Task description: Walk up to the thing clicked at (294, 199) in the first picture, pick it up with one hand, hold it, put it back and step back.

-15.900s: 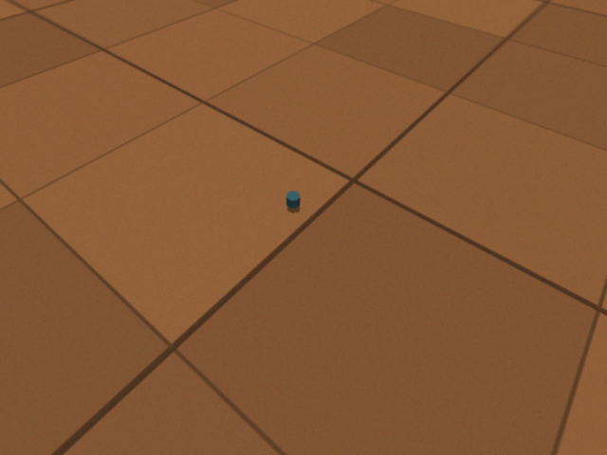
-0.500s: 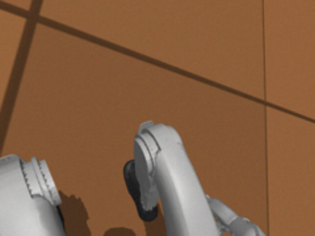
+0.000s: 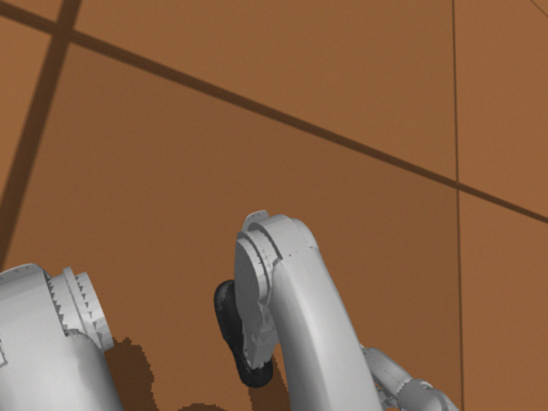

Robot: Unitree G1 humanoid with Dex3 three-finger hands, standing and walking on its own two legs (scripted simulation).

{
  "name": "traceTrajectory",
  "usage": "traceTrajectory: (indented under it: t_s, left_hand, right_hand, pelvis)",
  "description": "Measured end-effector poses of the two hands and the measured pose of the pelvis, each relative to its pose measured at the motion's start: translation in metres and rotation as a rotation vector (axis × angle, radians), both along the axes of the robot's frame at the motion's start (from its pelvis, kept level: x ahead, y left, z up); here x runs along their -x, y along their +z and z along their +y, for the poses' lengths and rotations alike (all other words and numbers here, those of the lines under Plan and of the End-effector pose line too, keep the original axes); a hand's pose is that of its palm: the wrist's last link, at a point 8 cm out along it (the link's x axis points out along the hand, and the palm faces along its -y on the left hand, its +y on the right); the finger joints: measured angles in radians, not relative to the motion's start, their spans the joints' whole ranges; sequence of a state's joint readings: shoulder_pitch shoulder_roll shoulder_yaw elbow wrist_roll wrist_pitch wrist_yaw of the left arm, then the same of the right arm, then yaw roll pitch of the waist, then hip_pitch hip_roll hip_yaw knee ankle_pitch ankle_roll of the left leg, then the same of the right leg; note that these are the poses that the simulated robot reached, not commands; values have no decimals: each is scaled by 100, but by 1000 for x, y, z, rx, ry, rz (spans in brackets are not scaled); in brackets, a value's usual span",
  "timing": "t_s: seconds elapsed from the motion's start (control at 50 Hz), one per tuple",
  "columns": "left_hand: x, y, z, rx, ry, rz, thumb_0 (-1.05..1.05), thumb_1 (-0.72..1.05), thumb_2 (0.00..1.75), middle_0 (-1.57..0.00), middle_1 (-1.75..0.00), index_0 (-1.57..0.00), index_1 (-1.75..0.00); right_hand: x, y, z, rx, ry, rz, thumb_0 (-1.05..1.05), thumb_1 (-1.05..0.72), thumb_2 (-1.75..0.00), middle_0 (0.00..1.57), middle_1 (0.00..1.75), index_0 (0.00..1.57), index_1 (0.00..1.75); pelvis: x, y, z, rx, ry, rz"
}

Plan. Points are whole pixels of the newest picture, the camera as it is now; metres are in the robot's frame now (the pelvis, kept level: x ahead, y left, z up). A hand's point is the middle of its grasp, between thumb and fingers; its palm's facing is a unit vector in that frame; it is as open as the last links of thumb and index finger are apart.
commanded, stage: close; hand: left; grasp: from above
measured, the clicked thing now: out of the picture +0.42 +0.37 -0.27
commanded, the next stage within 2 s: settle in 1.30 s
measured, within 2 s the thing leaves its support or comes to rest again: leaves its support in 1.66 s
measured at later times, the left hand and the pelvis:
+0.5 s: hand out of the picture +0.40 +0.36 -0.25, palm faces -0.44 -0.21 -0.87, open 13.2 cm; pelvis +0.00 +0.00 +0.00, yaw +0 degrees
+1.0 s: hand out of the picture +0.41 +0.35 -0.25, palm faces -0.41 -0.19 -0.89, open 9.8 cm; pelvis +0.00 +0.00 +0.00, yaw +0 degrees
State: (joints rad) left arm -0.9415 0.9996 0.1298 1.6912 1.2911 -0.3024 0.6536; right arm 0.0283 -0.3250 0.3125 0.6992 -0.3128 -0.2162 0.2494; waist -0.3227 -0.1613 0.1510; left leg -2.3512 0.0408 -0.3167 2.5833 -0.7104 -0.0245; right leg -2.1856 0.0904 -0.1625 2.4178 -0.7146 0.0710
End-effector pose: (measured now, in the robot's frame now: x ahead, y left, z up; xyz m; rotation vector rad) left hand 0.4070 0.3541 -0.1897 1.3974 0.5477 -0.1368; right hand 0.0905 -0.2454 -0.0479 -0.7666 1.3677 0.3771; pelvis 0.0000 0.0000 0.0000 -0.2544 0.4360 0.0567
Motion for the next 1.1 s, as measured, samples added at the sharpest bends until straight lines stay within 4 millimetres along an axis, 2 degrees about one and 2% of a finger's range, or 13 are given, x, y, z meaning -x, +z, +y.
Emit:
traceTrajectory:
  t_s: [0.16,0.32,0.52,0.84,1.1]
  left_hand:
    - [-3,3,-2,-50,25,7,0,-45,97,-10,-101,-10,-102]
    - [-4,-6,5,-35,110,43,0,-41,93,-14,-99,-14,-99]
    - [-4,-6,9,-15,81,63,0,-34,87,-18,-96,-19,-95]
    - [-1,2,-4,-33,29,7,0,-5,79,-35,-95,-39,-91]
    - [0,-4,10,-27,112,52,0,13,63,-46,-88,-54,-81]
  right_hand:
    - [-4,2,-1,-15,6,-43,0,-89,-90,20,30,20,30]
    - [6,6,-4,-11,-7,-16,0,-89,-90,20,30,20,30]
    - [11,3,-4,-4,-19,35,0,-89,-90,20,30,20,30]
    - [1,-1,-3,-17,5,-31,0,-89,-89,20,30,20,30]
    - [13,8,-9,11,-17,7,0,-89,-89,20,30,20,30]
  pelvis:
    - [3,0,2,-1,-5,0]
    - [3,1,0,-5,-5,12]
    - [-2,2,-1,-2,-2,13]
    - [5,0,-2,-12,-6,-9]
    - [2,1,-1,-5,-6,8]
